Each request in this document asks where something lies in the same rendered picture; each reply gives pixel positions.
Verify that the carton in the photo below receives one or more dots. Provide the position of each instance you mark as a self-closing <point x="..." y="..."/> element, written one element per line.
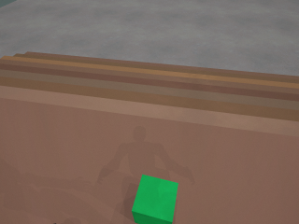
<point x="155" y="201"/>

